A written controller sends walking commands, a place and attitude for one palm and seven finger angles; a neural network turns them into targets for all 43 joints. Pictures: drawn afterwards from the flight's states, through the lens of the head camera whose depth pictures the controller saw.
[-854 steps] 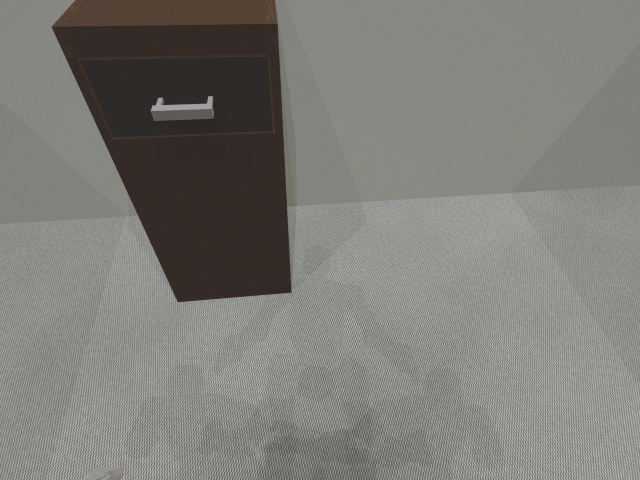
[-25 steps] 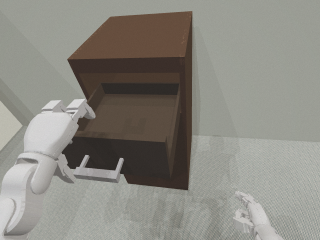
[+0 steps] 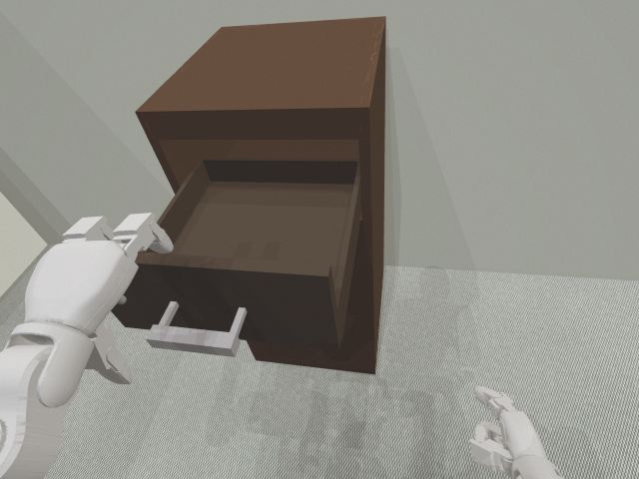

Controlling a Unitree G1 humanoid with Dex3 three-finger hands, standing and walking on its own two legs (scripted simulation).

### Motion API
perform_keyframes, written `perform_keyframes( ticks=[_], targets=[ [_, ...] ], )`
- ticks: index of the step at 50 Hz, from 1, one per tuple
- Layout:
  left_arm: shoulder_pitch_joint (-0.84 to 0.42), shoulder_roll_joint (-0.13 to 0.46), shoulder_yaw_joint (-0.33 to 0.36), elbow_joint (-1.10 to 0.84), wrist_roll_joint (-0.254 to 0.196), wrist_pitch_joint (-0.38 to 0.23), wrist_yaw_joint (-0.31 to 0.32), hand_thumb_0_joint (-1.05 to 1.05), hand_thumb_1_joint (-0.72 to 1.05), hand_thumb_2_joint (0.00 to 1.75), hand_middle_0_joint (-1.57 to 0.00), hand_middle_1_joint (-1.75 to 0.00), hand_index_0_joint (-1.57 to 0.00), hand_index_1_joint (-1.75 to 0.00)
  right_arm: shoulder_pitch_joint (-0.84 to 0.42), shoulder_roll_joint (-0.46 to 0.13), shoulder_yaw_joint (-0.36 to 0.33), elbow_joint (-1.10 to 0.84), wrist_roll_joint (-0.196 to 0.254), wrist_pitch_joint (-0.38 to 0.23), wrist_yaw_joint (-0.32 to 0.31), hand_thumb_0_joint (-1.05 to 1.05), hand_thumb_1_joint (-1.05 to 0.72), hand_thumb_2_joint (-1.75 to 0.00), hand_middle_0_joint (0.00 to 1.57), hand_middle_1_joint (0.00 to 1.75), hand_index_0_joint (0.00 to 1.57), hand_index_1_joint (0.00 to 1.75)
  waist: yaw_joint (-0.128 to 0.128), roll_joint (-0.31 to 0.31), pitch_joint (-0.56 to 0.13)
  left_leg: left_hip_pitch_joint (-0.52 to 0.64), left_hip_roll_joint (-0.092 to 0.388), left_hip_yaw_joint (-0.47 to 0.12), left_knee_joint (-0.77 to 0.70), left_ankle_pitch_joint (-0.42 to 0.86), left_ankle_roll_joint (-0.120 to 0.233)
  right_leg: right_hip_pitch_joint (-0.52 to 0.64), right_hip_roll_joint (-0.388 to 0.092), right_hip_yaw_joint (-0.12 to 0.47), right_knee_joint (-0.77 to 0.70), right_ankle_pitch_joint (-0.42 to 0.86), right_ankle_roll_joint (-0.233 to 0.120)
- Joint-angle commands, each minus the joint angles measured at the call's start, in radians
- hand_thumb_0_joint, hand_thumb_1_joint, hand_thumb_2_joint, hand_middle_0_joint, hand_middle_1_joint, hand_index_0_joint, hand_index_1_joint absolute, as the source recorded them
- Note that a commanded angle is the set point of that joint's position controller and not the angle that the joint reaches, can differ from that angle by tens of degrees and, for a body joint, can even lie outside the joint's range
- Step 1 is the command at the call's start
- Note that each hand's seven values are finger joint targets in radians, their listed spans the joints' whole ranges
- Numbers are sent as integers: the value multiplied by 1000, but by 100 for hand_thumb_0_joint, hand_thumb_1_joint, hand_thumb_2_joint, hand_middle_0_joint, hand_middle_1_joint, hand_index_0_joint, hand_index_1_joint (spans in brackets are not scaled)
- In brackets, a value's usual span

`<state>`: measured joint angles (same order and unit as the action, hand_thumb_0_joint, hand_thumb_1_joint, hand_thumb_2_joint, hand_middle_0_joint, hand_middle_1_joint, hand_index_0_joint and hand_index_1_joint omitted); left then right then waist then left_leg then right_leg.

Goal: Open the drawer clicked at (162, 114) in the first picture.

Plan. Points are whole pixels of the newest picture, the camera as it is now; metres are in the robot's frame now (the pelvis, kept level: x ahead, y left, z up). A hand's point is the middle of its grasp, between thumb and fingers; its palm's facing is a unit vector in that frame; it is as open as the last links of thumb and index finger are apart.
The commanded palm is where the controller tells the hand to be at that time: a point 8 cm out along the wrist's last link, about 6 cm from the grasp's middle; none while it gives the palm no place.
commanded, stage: draw the hand back to the body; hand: left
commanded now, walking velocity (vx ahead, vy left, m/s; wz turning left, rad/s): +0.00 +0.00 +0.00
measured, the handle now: (199, 326) +0.29 +0.24 +0.03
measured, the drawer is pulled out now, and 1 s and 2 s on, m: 0.30 0.30 0.30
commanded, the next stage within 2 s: step back with the hand held close in 1.22 s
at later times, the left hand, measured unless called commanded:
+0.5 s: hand (117, 279) +0.22 +0.23 +0.21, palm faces +0.43 -0.84 -0.32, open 13.0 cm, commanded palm +0.17 +0.27 +0.22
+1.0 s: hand (88, 290) +0.21 +0.25 +0.20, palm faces +0.46 -0.80 -0.39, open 8.8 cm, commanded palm +0.16 +0.29 +0.22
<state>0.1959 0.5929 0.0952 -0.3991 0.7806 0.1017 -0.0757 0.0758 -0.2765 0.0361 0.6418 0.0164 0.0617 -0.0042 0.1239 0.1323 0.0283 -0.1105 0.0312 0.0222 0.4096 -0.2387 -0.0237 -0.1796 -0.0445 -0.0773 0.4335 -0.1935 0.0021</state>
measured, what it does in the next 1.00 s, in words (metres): stands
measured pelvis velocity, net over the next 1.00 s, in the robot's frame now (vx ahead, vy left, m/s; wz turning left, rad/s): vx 0.02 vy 0.01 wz -0.02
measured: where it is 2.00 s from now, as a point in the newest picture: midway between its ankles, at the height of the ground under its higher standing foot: outside the picture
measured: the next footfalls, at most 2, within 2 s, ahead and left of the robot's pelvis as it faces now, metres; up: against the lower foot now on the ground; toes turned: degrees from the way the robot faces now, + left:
none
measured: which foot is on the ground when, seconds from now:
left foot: down 0.00-1.00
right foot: down 0.00-1.00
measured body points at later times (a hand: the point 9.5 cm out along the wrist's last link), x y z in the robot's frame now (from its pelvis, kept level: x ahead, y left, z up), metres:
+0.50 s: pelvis +0.02 +0.00 +0.00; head +0.01 -0.01 +0.45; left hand +0.20 +0.27 +0.23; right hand +0.21 -0.20 -0.08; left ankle -0.01 +0.14 -0.74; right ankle +0.03 -0.12 -0.74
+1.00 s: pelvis +0.02 +0.01 +0.00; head +0.01 +0.00 +0.45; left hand +0.18 +0.29 +0.23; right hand +0.22 -0.19 -0.08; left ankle -0.01 +0.14 -0.74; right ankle +0.03 -0.12 -0.74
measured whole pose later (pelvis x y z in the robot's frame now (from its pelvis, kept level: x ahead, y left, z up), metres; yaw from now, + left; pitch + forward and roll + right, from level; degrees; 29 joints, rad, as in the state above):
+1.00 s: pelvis +0.02 +0.01 +0.00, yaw -1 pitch -5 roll -1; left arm 0.44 0.34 0.36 -0.55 -0.04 -0.14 0.11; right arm 0.17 -0.20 0.02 0.64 -0.02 -0.15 -0.06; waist 0.08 0.06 0.04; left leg -0.05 0.05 0.04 0.42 -0.29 -0.01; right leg -0.10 -0.03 -0.06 0.38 -0.20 0.02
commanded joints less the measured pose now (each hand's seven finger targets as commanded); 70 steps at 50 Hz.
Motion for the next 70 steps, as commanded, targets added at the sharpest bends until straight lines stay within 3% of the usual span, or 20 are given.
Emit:
perform_keyframes(
  ticks=[1, 2, 6, 7, 8, 11, 12, 13, 14, 16, 18, 22, 34, 51, 56, 60, 66, 67, 68, 70],
  targets=[
    [-192, 247, 180, -212, -10, -39, 34, 0, -50, 30, -30, -120, -30, -120, -204, -84, -25, -188, 5, -70, -20, 0, -90, -90, 20, 30, 20, 30, -7, -65, -157, -50, -45, 7, -59, 125, 32, 113, 35, 42, -76, 50, -2],
    [-175, 213, 154, -198, 7, -46, 33, 0, -50, 30, -30, -120, -30, -120, -189, -69, -17, -187, -5, -73, -16, 0, -90, -90, 20, 30, 20, 30, 0, -80, -176, -50, -49, 9, -59, 142, 34, 122, 29, 27, -67, 48, -4],
    [-136, 289, 254, -238, -15, -61, 62, 0, -50, 30, -30, -120, -30, -120, -194, -84, -26, -190, 2, -73, -17, 0, -90, -90, 20, 30, 20, 30, 12, -31, -186, -49, -42, 5, -52, 165, 25, 138, 35, 37, -65, 87, -7],
    [-125, 235, 208, -226, -6, -61, 62, 0, -50, 30, -30, -120, -30, -120, -189, -67, -17, -193, -8, -76, -11, 0, -90, -90, 20, 30, 20, 30, 14, -53, -194, -52, -50, 6, -52, 177, 27, 146, 25, 27, -56, 91, -8],
    [-71, 237, 226, -179, -18, -58, 63, 0, -50, 30, -30, -120, -30, -120, -173, -71, -31, -173, -4, -69, -14, 0, -90, -90, 20, 30, 20, 30, 1, -83, -146, -61, -45, 10, -59, 174, 28, 126, 32, 23, -66, 94, -3],
    [-61, 282, 277, -240, -40, -52, 68, 0, -50, 30, -30, -120, -30, -120, -195, -87, -29, -194, 6, -69, -12, 0, -90, -90, 20, 30, 20, 30, 9, -55, -161, -64, -41, 8, -48, 175, 22, 134, 33, 34, -60, 112, -4],
    [-130, -156, 219, -294, -702, -166, 102, 0, -47, 32, -30, -118, -30, -118, -124, 12, -25, -250, 6, -147, -35, 0, -90, -90, 20, 30, 20, 30, -95, -217, -83, 20, -5, 23, -34, 102, 53, 81, 52, -1, -90, 91, -11],
    [-6, -41, 289, -188, -726, -210, 132, 0, -43, 33, -29, -115, -29, -115, -103, -35, -29, -198, -10, -181, -54, 0, -90, -90, 20, 30, 20, 30, -85, -295, -59, 17, 15, 16, -38, 51, 54, 60, 52, 4, -94, 34, -3],
    [55, -41, 339, -210, -795, -234, 149, 0, -40, 34, -29, -113, -29, -113, -100, -40, -31, -188, -10, -194, -69, 0, -90, -90, 20, 30, 20, 30, -65, -246, -51, 8, 4, 19, -52, 42, 49, 69, 47, 5, -120, 7, 2],
    [-27, -6, 369, -319, -824, -292, 181, 0, -32, 37, -29, -109, -29, -109, -100, -44, -29, -164, -20, -232, -83, 0, -90, -90, 20, 30, 20, 30, -64, -138, -77, 32, -4, 26, -61, 34, 40, 83, 34, 18, -129, -7, 0],
    [7, -73, 337, -297, -821, -316, 201, 0, -26, 40, -28, -104, -28, -104, -65, -27, -29, -154, -28, -261, -86, 0, -90, -90, 20, 30, 20, 30, -59, -43, -99, 41, -8, 32, -70, 82, 33, 109, 33, 15, -120, 27, -8],
    [17, -104, 311, -311, -818, -333, 208, 0, -12, 47, -27, -95, -27, -95, -59, -26, -32, -150, -36, -284, -83, 0, -90, -90, 20, 30, 20, 30, -53, -8, -53, 16, -12, 30, -80, 132, 28, 127, 35, 18, -120, 79, -14],
    [158, -93, 358, -361, -829, -331, 197, 0, 31, 64, -24, -68, -24, -68, -28, -38, -55, -157, -34, -290, -63, 0, -90, -90, 20, 30, 20, 30, -49, -66, -113, 20, 2, 25, -42, 320, 19, 168, 45, 8, -68, 252, -12],
    [115, -80, 376, -366, -828, -298, 201, 0, 90, 90, -20, -30, -20, -30, -35, -36, -52, -162, -34, -273, -73, 0, -90, -90, 20, 30, 20, 30, -52, -45, -78, 13, -4, 14, -51, 233, 16, 131, 49, 15, -90, 175, -16],
    [109, -85, 370, -367, -827, -295, 201, 0, 90, 90, -20, -30, -20, -30, -40, -32, -50, -161, -33, -273, -73, 0, -90, -90, 20, 30, 20, 30, -51, -29, -78, 12, -7, 11, -50, 221, 15, 133, 49, 19, -92, 164, -19],
    [108, -92, 365, -351, -830, -294, 201, 0, 90, 90, -20, -30, -20, -30, -40, -28, -47, -167, -33, -272, -72, 0, -90, -90, 20, 30, 20, 30, -50, -78, -64, -3, -7, 5, -61, 173, 18, 127, 47, 17, -97, 117, -15],
    [117, -83, 373, -360, -829, -299, 202, 0, 90, 90, -20, -30, -20, -30, -47, -29, -50, -165, -33, -278, -74, 0, -90, -90, 20, 30, 20, 30, -46, -30, -59, 0, -10, 11, -56, 160, 17, 122, 46, 27, -109, 110, -19],
    [107, -7, 458, -375, -837, -324, 196, 0, 90, 90, -20, -30, -20, -30, -38, -68, -51, -204, -24, -247, -69, 0, -90, -90, 20, 30, 20, 30, -106, -102, 49, -96, 5, 10, -16, 82, 37, -50, -7, 111, -171, 120, -8],
    [168, -48, 426, -317, -831, -326, 188, 0, 90, 90, -20, -30, -20, -30, -32, -47, -50, -194, -21, -226, -67, 0, -90, -90, 20, 30, 20, 30, -103, -191, 23, -90, -4, -5, 7, 50, 39, -62, -30, 108, -191, 71, -10],
    [218, -61, 410, -347, -829, -341, 187, 0, 90, 90, -20, -30, -20, -30, -25, -46, -52, -206, -19, -208, -64, 0, -90, -90, 20, 30, 20, 30, -108, -176, -37, -87, -15, 8, 50, 56, 41, -76, -61, 128, -197, 39, -22]
  ],
)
